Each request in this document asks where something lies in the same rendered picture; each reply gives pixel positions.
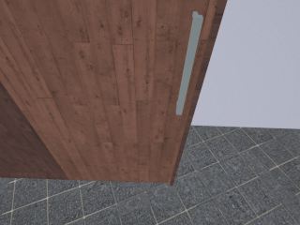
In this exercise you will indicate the wardrobe door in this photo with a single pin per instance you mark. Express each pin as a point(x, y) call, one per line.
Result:
point(21, 149)
point(99, 80)

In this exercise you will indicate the handle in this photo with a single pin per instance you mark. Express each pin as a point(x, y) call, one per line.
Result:
point(194, 35)

